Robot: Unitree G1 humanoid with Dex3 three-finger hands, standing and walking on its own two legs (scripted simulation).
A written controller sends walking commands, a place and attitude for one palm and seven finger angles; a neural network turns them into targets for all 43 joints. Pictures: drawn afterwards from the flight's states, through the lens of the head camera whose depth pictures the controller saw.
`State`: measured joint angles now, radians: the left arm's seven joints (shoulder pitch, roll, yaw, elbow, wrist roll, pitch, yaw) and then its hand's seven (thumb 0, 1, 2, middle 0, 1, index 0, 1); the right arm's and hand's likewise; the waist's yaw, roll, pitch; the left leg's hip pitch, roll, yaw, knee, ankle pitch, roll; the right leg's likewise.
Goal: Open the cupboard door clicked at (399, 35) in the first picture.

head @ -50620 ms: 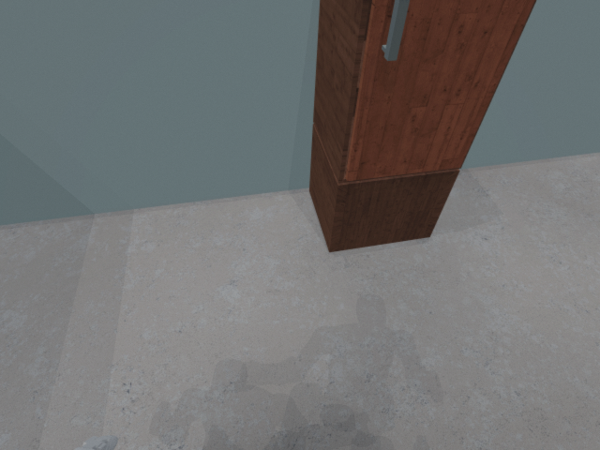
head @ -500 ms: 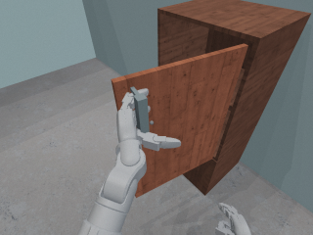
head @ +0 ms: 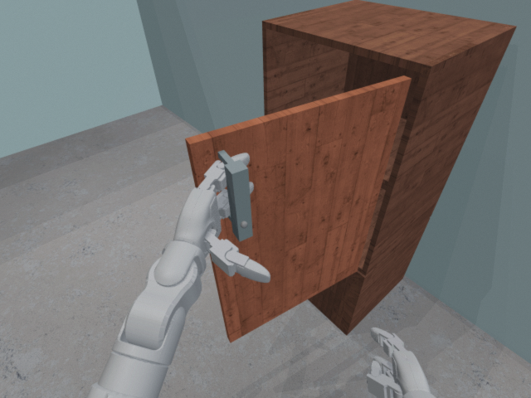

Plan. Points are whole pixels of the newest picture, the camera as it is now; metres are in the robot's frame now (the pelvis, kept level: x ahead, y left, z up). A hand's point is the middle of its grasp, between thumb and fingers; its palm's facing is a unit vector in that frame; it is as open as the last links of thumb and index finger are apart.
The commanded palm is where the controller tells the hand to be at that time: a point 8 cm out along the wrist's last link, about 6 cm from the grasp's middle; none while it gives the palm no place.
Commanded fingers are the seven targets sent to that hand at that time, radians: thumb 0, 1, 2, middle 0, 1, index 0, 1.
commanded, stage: slide the hand sideways off the handle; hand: left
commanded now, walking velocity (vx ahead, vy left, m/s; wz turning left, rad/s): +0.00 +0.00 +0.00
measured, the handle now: (233, 195) +0.36 +0.09 +0.16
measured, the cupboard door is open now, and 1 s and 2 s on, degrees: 80 79 79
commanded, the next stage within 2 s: draw the hand back to the body in 0.74 s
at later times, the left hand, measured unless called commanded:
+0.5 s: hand (207, 252) +0.25 +0.11 +0.15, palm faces -0.07 -0.99 -0.08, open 16.2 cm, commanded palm +0.22 +0.17 +0.16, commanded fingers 0.00 -0.50 0.30 -0.15 -0.30 -0.15 -0.30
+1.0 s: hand (175, 257) +0.24 +0.15 +0.15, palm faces -0.07 -0.99 -0.09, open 16.3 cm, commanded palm +0.21 +0.20 +0.16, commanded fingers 0.00 -0.50 0.30 -0.15 -0.30 -0.15 -0.30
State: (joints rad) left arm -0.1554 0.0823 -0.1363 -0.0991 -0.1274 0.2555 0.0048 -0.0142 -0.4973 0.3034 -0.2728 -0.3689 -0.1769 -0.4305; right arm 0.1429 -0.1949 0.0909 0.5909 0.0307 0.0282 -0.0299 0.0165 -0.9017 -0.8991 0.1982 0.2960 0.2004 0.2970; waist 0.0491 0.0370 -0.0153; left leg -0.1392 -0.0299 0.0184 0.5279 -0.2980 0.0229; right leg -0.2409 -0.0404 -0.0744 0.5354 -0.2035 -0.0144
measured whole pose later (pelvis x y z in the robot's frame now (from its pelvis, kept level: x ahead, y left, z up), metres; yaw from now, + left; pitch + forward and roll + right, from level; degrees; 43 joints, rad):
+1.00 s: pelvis +0.03 -0.01 +0.00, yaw +0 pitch -4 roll -1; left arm 0.31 0.25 0.13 -0.44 -0.25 0.17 -0.23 -0.01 -0.50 0.30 -0.16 -0.30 -0.15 -0.30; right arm 0.20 -0.24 0.08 0.57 0.04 -0.19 -0.06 0.02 -0.90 -0.90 0.20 0.30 0.20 0.30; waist 0.05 0.06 -0.02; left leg -0.12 0.01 0.00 0.54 -0.35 0.01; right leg -0.21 0.00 -0.09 0.52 -0.24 -0.02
